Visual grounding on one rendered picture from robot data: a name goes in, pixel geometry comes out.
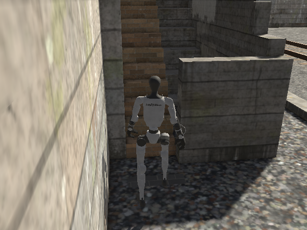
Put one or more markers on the stairs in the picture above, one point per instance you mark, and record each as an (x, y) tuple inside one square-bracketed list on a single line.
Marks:
[(143, 57)]

